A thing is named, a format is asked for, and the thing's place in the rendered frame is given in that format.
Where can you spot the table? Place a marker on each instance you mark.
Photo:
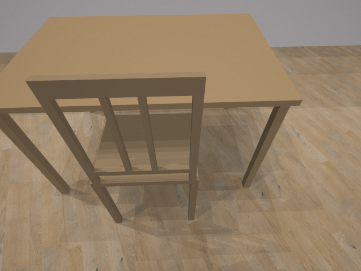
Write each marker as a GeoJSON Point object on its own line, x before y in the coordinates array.
{"type": "Point", "coordinates": [241, 69]}

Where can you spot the chair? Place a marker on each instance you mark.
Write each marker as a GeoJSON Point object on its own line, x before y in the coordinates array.
{"type": "Point", "coordinates": [135, 150]}

